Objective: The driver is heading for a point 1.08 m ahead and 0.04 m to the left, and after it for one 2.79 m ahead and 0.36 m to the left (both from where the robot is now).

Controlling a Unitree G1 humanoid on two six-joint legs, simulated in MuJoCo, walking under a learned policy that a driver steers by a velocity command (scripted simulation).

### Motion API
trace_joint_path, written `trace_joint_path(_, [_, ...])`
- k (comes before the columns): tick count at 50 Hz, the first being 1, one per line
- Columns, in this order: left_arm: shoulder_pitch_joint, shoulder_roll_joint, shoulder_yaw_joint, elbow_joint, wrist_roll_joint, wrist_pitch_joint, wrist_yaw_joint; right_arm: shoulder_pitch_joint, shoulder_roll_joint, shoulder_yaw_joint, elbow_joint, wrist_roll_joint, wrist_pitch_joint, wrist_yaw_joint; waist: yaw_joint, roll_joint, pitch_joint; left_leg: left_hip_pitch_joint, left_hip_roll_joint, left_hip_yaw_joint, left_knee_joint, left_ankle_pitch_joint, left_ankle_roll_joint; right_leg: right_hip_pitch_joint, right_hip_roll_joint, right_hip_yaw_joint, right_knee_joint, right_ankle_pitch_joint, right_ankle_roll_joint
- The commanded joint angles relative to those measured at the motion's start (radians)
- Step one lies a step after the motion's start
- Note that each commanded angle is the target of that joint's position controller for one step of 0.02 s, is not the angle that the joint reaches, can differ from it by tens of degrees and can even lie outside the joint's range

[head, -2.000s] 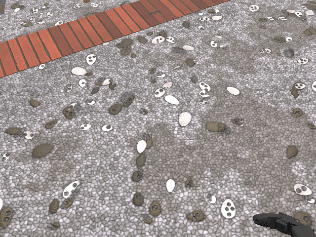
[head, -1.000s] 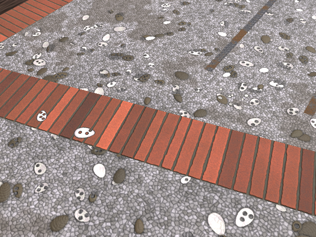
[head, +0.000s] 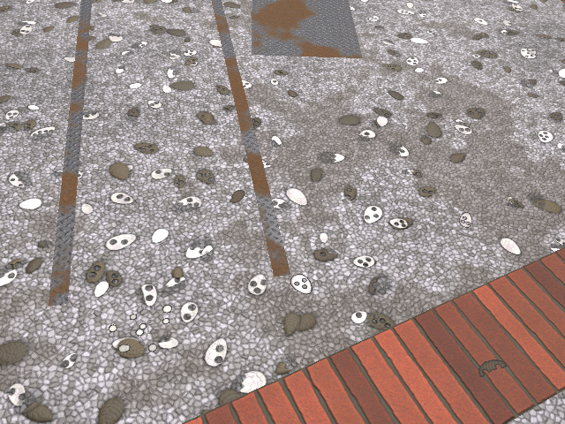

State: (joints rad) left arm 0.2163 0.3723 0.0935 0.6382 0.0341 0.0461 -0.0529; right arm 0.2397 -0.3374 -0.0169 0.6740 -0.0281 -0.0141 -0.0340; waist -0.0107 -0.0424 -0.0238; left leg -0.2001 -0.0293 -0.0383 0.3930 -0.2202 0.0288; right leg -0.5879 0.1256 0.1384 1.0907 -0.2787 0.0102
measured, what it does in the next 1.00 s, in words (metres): goes down: right foot, then left foot 0.12 m lower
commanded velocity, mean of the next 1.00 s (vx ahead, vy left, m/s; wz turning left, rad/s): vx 0.92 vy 0.00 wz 0.00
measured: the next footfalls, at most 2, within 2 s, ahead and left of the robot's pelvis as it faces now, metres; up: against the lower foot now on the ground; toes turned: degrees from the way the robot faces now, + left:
right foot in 0.42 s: +0.35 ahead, -0.19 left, +0.00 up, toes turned -18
left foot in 0.96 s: +0.84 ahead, -0.12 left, -0.12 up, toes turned -10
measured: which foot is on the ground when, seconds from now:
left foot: down 0.00-0.44, up 0.46-0.94, down 0.96-1.00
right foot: up 0.00-0.40, down 0.42-0.88, up 0.90-1.00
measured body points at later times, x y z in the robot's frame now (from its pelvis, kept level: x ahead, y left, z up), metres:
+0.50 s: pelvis +0.29 -0.10 -0.03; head +0.33 -0.09 +0.42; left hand +0.54 +0.08 -0.13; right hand +0.14 -0.32 -0.15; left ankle +0.10 +0.09 -0.63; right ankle +0.31 -0.17 -0.75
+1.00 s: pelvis +0.76 -0.18 -0.13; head +0.77 -0.20 +0.32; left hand +0.92 +0.06 -0.22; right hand +0.71 -0.48 -0.27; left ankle +0.80 -0.12 -0.86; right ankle +0.62 -0.32 -0.64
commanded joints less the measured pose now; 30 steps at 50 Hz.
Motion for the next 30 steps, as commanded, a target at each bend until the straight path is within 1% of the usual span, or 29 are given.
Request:
trace_joint_path(1, [-0.031, 0.064, 0.005, -0.083, -0.002, -0.004, -0.024, 0.006, -0.126, -0.034, -0.06, -0.002, -0.033, 0.014, -0.002, 0.171, 0.069, 0.096, 0.231, -0.211, -0.241, -0.308, 0.037, -0.27, -0.095, -0.032, 0.16, 0.102, 0.012])
trace_joint_path(4, [-0.083, 0.059, -0.004, -0.095, -0.004, -0.004, -0.029, 0.087, -0.133, -0.042, -0.039, -0.003, -0.052, 0.025, -0.032, 0.163, 0.084, 0.139, 0.244, -0.136, -0.248, -0.254, 0.02, -0.337, -0.128, -0.042, 0.178, 0.17, 0.016])
trace_joint_path(5, [-0.099, 0.053, -0.007, -0.095, -0.001, -0.007, -0.028, 0.121, -0.13, -0.043, -0.027, -0.005, -0.058, 0.028, -0.045, 0.153, 0.09, 0.144, 0.246, -0.128, -0.252, -0.247, 0.023, -0.345, -0.127, -0.03, 0.164, 0.185, 0.013])
trace_joint_path(9, [-0.151, 0.029, -0.018, -0.082, 0.003, -0.021, -0.028, 0.218, -0.119, -0.046, 0.028, -0.008, -0.077, 0.034, -0.064, 0.132, 0.138, 0.218, 0.263, -0.09, -0.281, -0.206, 0.049, -0.402, -0.107, 0.009, 0.06, 0.208, -0.012])
trace_joint_path(11, [-0.209, 0.023, -0.025, -0.088, 0.006, -0.033, -0.034, 0.252, -0.108, -0.045, 0.056, -0.007, -0.08, 0.036, -0.079, 0.126, 0.166, 0.257, 0.269, -0.045, -0.302, -0.151, 0.065, -0.409, -0.105, -0.023, -0.04, 0.193, -0.028])
trace_joint_path(13, [-0.29, 0.004, -0.04, -0.108, 0.007, -0.046, -0.046, 0.289, -0.086, -0.038, 0.089, -0.008, -0.08, 0.033, -0.101, 0.128, 0.191, 0.274, 0.269, 0.013, -0.322, -0.046, 0.076, -0.369, -0.112, -0.095, -0.171, 0.172, -0.046])
trace_joint_path(14, [-0.325, -0.008, -0.049, -0.121, 0.007, -0.052, -0.052, 0.312, -0.082, -0.035, 0.11, -0.009, -0.08, 0.03, -0.108, 0.134, 0.199, 0.289, 0.278, 0.036, -0.327, 0.051, 0.082, -0.342, -0.116, -0.136, -0.23, 0.151, -0.058])
trace_joint_path(16, [-0.371, -0.028, -0.067, -0.144, 0.007, -0.061, -0.057, 0.355, -0.092, -0.035, 0.158, -0.009, -0.077, 0.023, -0.11, 0.148, 0.199, 0.345, 0.304, 0.083, -0.316, 0.298, 0.096, -0.272, -0.12, -0.212, -0.334, 0.084, -0.1])
trace_joint_path(17, [-0.353, -0.034, -0.073, -0.142, 0.006, -0.064, -0.051, 0.343, -0.099, -0.033, 0.176, -0.008, -0.074, 0.019, -0.082, 0.154, 0.184, 0.344, 0.297, 0.136, -0.274, 0.53, 0.095, -0.171, -0.099, -0.251, -0.4, 0.035, -0.131])
trace_joint_path(18, [-0.302, -0.034, -0.073, -0.128, 0.009, -0.064, -0.04, 0.337, -0.12, -0.034, 0.194, -0.003, -0.071, 0.014, -0.042, 0.181, 0.139, 0.338, 0.302, 0.178, -0.194, 0.881, 0.097, -0.029, -0.051, -0.299, -0.427, -0.016, -0.163])
trace_joint_path(19, [-0.192, -0.013, -0.062, -0.099, 0.01, -0.066, -0.024, 0.339, -0.146, -0.037, 0.213, 0.0, -0.067, 0.009, 0.027, 0.215, 0.06, 0.322, 0.326, 0.199, -0.037, 1.22, 0.105, 0.146, 0.002, -0.327, -0.41, -0.066, -0.19])
trace_joint_path(20, [0.035, 0.027, -0.04, -0.034, 0.006, -0.073, -0.007, 0.309, -0.171, -0.04, 0.216, 0.008, -0.062, 0.007, 0.146, 0.226, -0.053, 0.227, 0.326, 0.213, 0.201, 1.288, 0.099, 0.425, 0.024, -0.291, -0.455, -0.052, -0.217])
trace_joint_path(21, [0.263, 0.086, -0.012, 0.036, 0.014, -0.079, 0.014, 0.243, -0.166, -0.037, 0.188, 0.02, -0.067, 0.008, 0.275, 0.191, -0.166, -0.018, 0.294, 0.222, 0.513, 1.049, 0.085, 0.782, -0.069, -0.136, -0.528, -0.044, -0.249])
trace_joint_path(22, [0.308, 0.206, 0.021, 0.056, 0.02, -0.079, 0.038, 0.283, -0.009, -0.004, 0.118, 0.034, -0.078, 0.042, 0.187, -0.087, -0.32, -0.439, 0.118, 0.181, 0.918, 0.003, 0.046, 1.128, -0.401, 0.386, -0.61, -0.493, -0.312])
trace_joint_path(23, [0.307, 0.199, 0.02, 0.044, 0.002, -0.082, 0.043, 0.205, -0.075, -0.022, 0.091, 0.033, -0.095, 0.044, 0.197, -0.02, -0.393, -0.54, 0.037, -0.018, 1.069, -0.206, 0.065, 1.093, -0.494, 0.731, -0.771, -0.487, -0.318])
trace_joint_path(24, [0.246, 0.165, 0.013, 0.085, 0.008, -0.083, 0.052, 0.079, -0.095, -0.032, 0.053, 0.037, -0.097, 0.04, 0.166, 0.035, -0.161, -0.646, 0.088, -0.039, 1.065, -0.097, 0.07, 0.959, -0.435, 0.528, -0.779, -0.244, -0.287])
trace_joint_path(25, [0.219, 0.123, 0.005, 0.104, 0.008, -0.091, 0.053, 0.094, -0.063, -0.021, 0.053, 0.038, -0.1, 0.044, 0.119, 0.052, -0.049, -0.616, 0.116, -0.034, 1.004, -0.062, 0.071, 0.796, -0.422, 0.378, -0.8, -0.093, -0.282])
trace_joint_path(26, [0.16, 0.07, -0.007, 0.106, 0.008, -0.102, 0.053, 0.112, -0.044, -0.021, 0.075, 0.031, -0.088, 0.051, 0.064, 0.088, 0.027, -0.558, 0.148, -0.047, 0.915, -0.043, 0.068, 0.649, -0.372, 0.253, -0.831, -0.036, -0.242])
trace_joint_path(27, [0.121, 0.027, -0.023, 0.111, 0.001, -0.113, 0.055, 0.166, -0.018, -0.017, 0.099, 0.015, -0.063, 0.06, 0.01, 0.049, 0.064, -0.491, 0.159, -0.056, 0.869, -0.029, 0.058, 0.539, -0.329, 0.154, -0.87, -0.031, -0.206])
trace_joint_path(28, [0.114, -0.002, -0.032, 0.115, -0.004, -0.124, 0.053, 0.197, 0.004, -0.014, 0.119, 0.009, -0.039, 0.07, -0.013, -0.005, 0.078, -0.441, 0.166, -0.061, 0.833, -0.026, 0.047, 0.467, -0.321, 0.101, -0.906, -0.016, -0.192])
trace_joint_path(29, [0.117, -0.02, -0.037, 0.126, -0.013, -0.136, 0.051, 0.186, 0.008, -0.018, 0.123, 0.007, -0.023, 0.078, -0.025, -0.008, 0.111, -0.455, 0.165, -0.06, 0.805, -0.017, 0.042, 0.445, -0.303, 0.041, -0.929, 0.052, -0.172])
trace_joint_path(30, [0.124, -0.011, -0.035, 0.136, -0.022, -0.146, 0.047, 0.133, 0.018, -0.017, 0.108, 0.006, -0.015, 0.084, -0.021, -0.031, 0.146, -0.476, 0.161, -0.04, 0.766, 0.024, 0.037, 0.405, -0.288, -0.02, -0.97, 0.102, -0.157])
Velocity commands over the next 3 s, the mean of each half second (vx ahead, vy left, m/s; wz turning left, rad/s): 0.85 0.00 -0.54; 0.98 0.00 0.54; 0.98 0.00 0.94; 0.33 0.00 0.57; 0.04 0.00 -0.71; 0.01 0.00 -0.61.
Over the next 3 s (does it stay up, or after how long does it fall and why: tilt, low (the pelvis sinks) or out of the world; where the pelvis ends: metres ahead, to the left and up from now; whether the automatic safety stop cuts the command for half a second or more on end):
stays up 1.52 -0.07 -0.12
